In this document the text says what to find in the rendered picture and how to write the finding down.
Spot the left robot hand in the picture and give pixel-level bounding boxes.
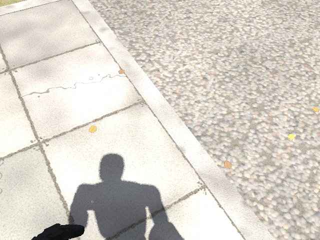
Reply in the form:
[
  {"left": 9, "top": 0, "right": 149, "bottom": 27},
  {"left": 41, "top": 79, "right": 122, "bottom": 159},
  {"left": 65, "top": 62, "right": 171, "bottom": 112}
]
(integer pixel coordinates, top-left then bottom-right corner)
[{"left": 31, "top": 223, "right": 85, "bottom": 240}]

